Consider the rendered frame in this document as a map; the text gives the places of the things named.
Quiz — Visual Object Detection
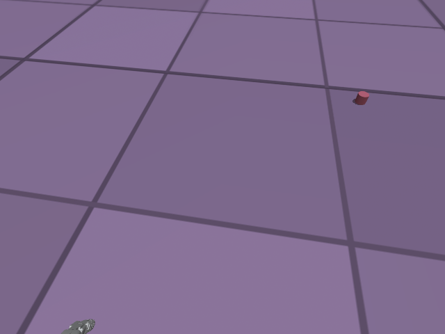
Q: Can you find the left robot hand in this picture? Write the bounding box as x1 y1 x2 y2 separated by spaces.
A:
61 319 95 334

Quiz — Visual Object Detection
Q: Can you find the tin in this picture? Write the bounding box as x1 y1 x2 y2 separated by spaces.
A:
355 91 369 105

